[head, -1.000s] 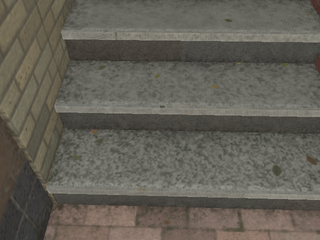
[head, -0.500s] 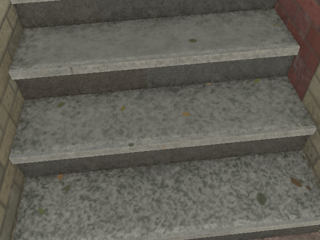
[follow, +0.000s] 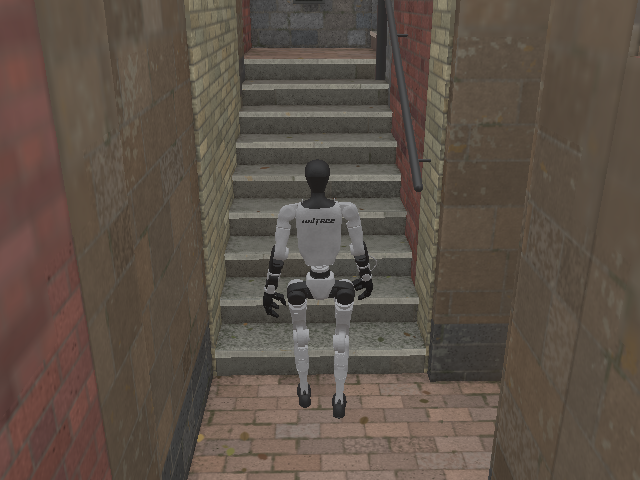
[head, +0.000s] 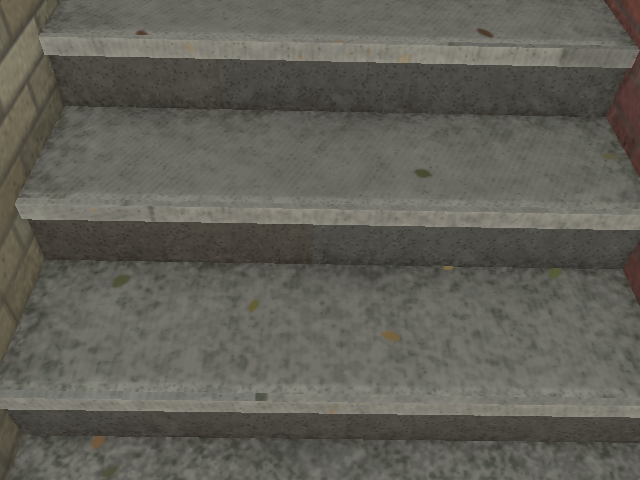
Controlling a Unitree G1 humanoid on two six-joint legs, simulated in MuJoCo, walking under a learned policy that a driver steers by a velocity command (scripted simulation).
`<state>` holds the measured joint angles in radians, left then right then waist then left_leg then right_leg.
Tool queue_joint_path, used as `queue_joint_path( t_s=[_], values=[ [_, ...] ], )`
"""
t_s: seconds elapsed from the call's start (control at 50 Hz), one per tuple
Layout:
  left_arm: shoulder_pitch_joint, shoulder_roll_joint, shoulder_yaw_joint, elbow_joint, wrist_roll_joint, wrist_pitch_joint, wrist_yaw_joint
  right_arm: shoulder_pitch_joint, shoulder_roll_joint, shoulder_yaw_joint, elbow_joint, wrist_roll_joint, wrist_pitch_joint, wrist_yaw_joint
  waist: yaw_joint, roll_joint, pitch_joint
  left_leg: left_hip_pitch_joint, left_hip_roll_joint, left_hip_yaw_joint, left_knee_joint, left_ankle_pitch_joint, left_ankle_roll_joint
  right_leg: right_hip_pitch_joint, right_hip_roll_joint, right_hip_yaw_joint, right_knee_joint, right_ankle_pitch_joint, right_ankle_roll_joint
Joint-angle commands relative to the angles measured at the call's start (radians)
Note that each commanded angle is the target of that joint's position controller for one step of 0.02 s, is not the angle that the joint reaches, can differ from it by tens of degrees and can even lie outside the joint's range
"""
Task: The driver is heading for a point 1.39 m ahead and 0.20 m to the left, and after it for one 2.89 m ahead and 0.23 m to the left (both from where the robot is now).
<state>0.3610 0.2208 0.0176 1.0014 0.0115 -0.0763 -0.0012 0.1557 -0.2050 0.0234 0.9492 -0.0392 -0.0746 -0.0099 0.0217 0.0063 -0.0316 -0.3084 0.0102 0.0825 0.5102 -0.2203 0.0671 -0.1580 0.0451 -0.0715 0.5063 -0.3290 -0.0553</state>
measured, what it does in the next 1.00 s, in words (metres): climbs: right foot 0.17 m higher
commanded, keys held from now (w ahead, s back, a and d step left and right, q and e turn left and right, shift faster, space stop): w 1.00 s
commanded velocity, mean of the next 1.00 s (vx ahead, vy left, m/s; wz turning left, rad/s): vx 0.50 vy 0.00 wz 0.00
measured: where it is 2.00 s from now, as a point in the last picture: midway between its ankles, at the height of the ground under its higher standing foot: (383, 142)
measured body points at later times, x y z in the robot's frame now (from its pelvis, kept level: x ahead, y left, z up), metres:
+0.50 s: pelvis +0.21 -0.05 +0.02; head +0.26 -0.05 +0.47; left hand +0.49 +0.08 -0.03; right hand +0.09 -0.27 -0.11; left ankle +0.05 +0.08 -0.72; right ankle +0.35 -0.14 -0.58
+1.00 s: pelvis +0.49 -0.09 +0.18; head +0.50 -0.09 +0.63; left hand +0.38 +0.07 +0.03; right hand +0.71 -0.26 +0.08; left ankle +0.64 +0.02 -0.32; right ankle +0.35 -0.15 -0.57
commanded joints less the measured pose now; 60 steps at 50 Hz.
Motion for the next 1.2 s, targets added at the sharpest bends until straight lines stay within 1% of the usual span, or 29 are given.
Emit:
queue_joint_path(
  t_s=[0.02,0.06,0.12,0.2,0.3,0.36,0.42,0.46,0.5,0.52,0.54,0.56,0.6,0.62,0.66,0.72,0.74,0.8,0.84,0.94,0.96,1.0,1.06,1.08,1.1,1.12,1.14,1.16,1.2],
  values=[
    [-0.042,0.016,-0.008,-0.131,-0.006,-0.020,-0.011,0.340,-0.308,-0.087,0.071,0.002,-0.012,-0.014,-0.083,0.306,-0.037,0.477,0.363,-0.551,-0.268,0.287,0.175,-0.519,0.021,-0.027,0.592,-0.130,-0.018],
    [-0.029,0.074,0.014,-0.085,0.042,0.013,-0.004,0.297,-0.184,-0.075,0.064,0.030,-0.004,0.012,-0.061,0.071,0.058,0.307,0.350,-0.524,-0.283,-0.119,0.248,-0.636,-0.068,0.090,0.912,-0.157,-0.013],
    [-0.110,0.052,0.020,-0.129,0.039,0.038,-0.026,0.200,-0.091,-0.051,0.047,0.021,-0.006,0.011,-0.005,0.080,0.142,0.126,0.210,-0.349,-0.368,-0.283,0.161,-0.691,-0.109,0.073,1.004,0.025,0.015],
    [-0.228,-0.044,-0.006,-0.210,0.027,0.062,0.013,0.360,-0.114,-0.059,0.101,0.014,-0.036,0.002,-0.048,0.088,0.100,0.203,0.274,-0.324,-0.331,0.062,0.245,-0.933,-0.065,0.024,1.515,-0.083,0.028],
    [-0.496,-0.098,-0.052,-0.421,0.015,0.065,0.050,0.450,-0.091,-0.034,0.145,0.005,-0.047,-0.006,-0.068,0.029,0.162,0.330,0.294,-0.307,-0.358,-0.173,0.166,-1.376,-0.082,0.099,1.701,-0.245,-0.037],
    [-0.592,-0.112,-0.087,-0.541,0.018,0.059,0.033,0.424,-0.098,-0.022,0.177,0.037,-0.034,-0.019,-0.040,0.014,0.185,0.209,0.227,-0.209,-0.459,-0.236,0.107,-1.304,-0.159,0.012,1.393,-0.245,-0.031],
    [-0.556,-0.118,-0.107,-0.572,0.013,0.077,0.005,0.378,-0.132,-0.026,0.155,0.056,-0.010,-0.047,-0.041,0.034,0.103,0.099,0.201,-0.090,-0.620,0.323,0.141,-0.798,-0.156,-0.079,0.950,-0.136,-0.045],
    [-0.250,-0.064,-0.072,-0.456,-0.015,0.068,0.012,0.324,-0.199,-0.041,0.085,0.072,-0.017,-0.017,0.087,0.145,-0.201,0.134,0.201,0.004,-0.282,1.551,0.148,-0.242,-0.001,-0.151,0.830,-0.051,-0.081],
    [0.018,0.050,-0.010,-0.368,0.023,0.052,0.012,0.273,-0.281,-0.090,0.066,0.079,-0.033,0.005,0.216,0.200,-0.406,0.306,0.224,-0.029,0.195,1.623,0.081,-0.050,0.010,0.007,0.541,-0.079,-0.115],
    [0.129,0.171,0.032,-0.289,0.049,0.043,0.020,0.275,-0.187,-0.081,0.006,0.082,-0.046,0.031,0.196,-0.114,-0.416,-0.030,0.074,-0.072,0.589,0.896,0.017,0.147,-0.245,0.491,0.264,-0.059,-0.187],
    [0.122,0.272,0.078,-0.255,0.026,0.079,0.043,0.252,-0.140,-0.088,-0.052,0.036,-0.047,0.059,0.170,-0.318,-0.474,-0.248,-0.123,-0.208,1.014,0.073,-0.004,0.163,-0.369,1.030,-0.181,-0.223,-0.167],
    [-0.056,0.236,0.074,-0.260,0.027,0.084,0.041,0.287,-0.032,-0.079,-0.090,-0.002,-0.034,0.067,0.046,-0.167,-0.304,-0.395,-0.069,-0.353,1.246,0.092,0.002,-0.007,-0.419,1.015,-0.222,-0.561,-0.110],
    [-0.185,0.055,0.028,-0.171,0.026,0.075,0.027,0.111,0.024,-0.068,-0.205,-0.021,-0.004,0.039,-0.032,-0.023,0.045,-0.578,-0.030,-0.189,1.464,0.153,0.005,-0.334,-0.338,0.788,-0.174,-0.669,-0.123],
    [-0.096,-0.009,0.000,-0.147,0.055,0.019,-0.057,0.111,0.026,-0.046,-0.142,0.044,0.011,0.066,0.021,-0.113,0.155,-0.733,-0.102,-0.463,1.541,0.273,0.151,-0.383,-0.281,0.604,-0.147,-0.323,-0.139],
    [-0.081,-0.072,-0.020,-0.021,0.116,-0.001,-0.094,0.201,0.076,-0.019,-0.133,0.049,0.019,0.071,-0.083,0.029,0.092,-0.881,-0.081,-0.485,1.545,0.428,0.241,-0.349,-0.256,0.454,-0.110,-0.077,-0.083],
    [-0.188,-0.047,-0.022,-0.021,0.091,-0.045,-0.101,0.144,-0.027,-0.036,-0.184,0.046,0.037,0.060,-0.162,-0.013,-0.022,-0.927,-0.039,-0.298,1.503,0.395,0.210,-0.358,-0.171,0.177,-0.165,-0.036,-0.054],
    [-0.108,-0.049,-0.031,0.007,0.104,-0.054,-0.090,0.102,-0.018,-0.029,-0.185,0.050,0.041,0.068,-0.144,-0.109,-0.032,-1.004,-0.043,-0.220,1.712,0.332,0.191,-0.319,-0.160,0.164,-0.183,0.000,-0.066],
    [0.108,-0.067,-0.058,0.105,0.141,-0.047,-0.081,-0.064,0.054,0.019,-0.236,0.047,0.047,0.062,-0.093,-0.070,0.009,-1.239,-0.013,-0.207,1.751,0.231,0.214,-0.172,-0.190,0.169,-0.209,0.026,-0.050],
    [0.193,-0.041,-0.066,0.137,0.154,-0.038,-0.111,-0.224,0.005,0.021,-0.288,0.049,0.069,0.043,-0.038,-0.038,-0.004,-1.235,0.032,-0.135,1.552,0.277,0.193,-0.132,-0.210,0.149,-0.261,0.042,-0.061],
    [0.290,-0.026,-0.078,0.104,0.088,-0.033,-0.126,-0.323,0.043,0.030,-0.261,0.010,0.086,0.055,0.017,-0.139,-0.012,-1.164,0.088,0.051,1.387,0.106,0.114,0.019,-0.280,0.150,-0.337,0.383,-0.130],
    [0.127,0.027,-0.067,0.079,0.074,-0.032,-0.137,-0.331,0.037,0.037,-0.276,-0.002,0.104,0.072,-0.081,-0.157,-0.027,-0.840,0.063,0.104,1.163,0.062,0.156,-0.169,-0.253,0.043,-0.353,0.841,-0.150],
    [0.173,0.152,-0.039,0.068,0.024,-0.064,-0.131,-0.397,-0.031,0.027,-0.310,0.019,0.125,0.095,-0.048,-0.142,-0.130,-0.532,-0.063,0.193,0.956,-0.050,0.073,-0.160,-0.244,0.035,-0.285,1.585,-0.167],
    [0.112,0.236,0.003,0.085,0.018,-0.055,-0.148,-0.157,-0.032,0.019,-0.247,0.015,0.093,0.065,-0.130,-0.220,-0.160,-0.466,-0.118,0.122,0.469,-0.169,0.064,0.293,-0.338,0.059,-0.027,1.937,-0.182],
    [0.179,0.153,-0.008,0.082,0.091,-0.068,-0.152,0.122,-0.080,0.009,-0.145,0.017,0.081,0.056,-0.130,-0.051,-0.402,0.029,-0.010,-0.120,0.599,0.283,0.190,0.007,-0.287,0.091,0.249,1.905,-0.111],
    [0.210,0.118,-0.018,0.078,0.106,-0.053,-0.189,0.352,-0.132,-0.013,-0.039,0.008,0.092,0.048,-0.201,0.076,-0.518,0.340,0.075,-0.445,0.310,0.200,0.301,-0.278,-0.187,0.148,0.448,1.534,-0.127],
    [0.108,0.080,0.008,0.070,0.074,-0.018,-0.199,0.508,-0.186,-0.035,0.012,-0.030,0.104,0.048,-0.283,0.331,-0.340,0.285,0.243,-0.850,-0.041,0.226,0.456,-0.571,0.089,0.175,1.172,0.367,-0.069],
    [0.087,0.050,0.011,0.057,0.037,-0.007,-0.189,0.486,-0.193,-0.050,0.053,-0.026,0.066,0.035,-0.217,0.191,-0.235,0.205,0.232,-0.902,-0.067,-0.065,0.329,-0.806,0.065,0.349,1.560,0.385,-0.117],
    [-0.001,-0.007,0.001,0.008,0.052,-0.006,-0.165,0.353,-0.172,-0.060,0.071,-0.027,0.031,0.034,-0.152,0.106,-0.109,0.119,0.201,-0.695,-0.019,-0.122,0.265,-0.975,0.053,0.366,1.598,0.370,-0.155],
    [-0.119,-0.029,-0.012,-0.077,0.066,0.013,-0.130,0.131,0.021,-0.016,0.105,-0.002,0.008,0.046,-0.020,-0.059,-0.096,-0.010,0.182,-0.482,-0.041,0.114,0.216,-0.991,0.043,0.368,1.601,0.306,-0.228]
  ],
)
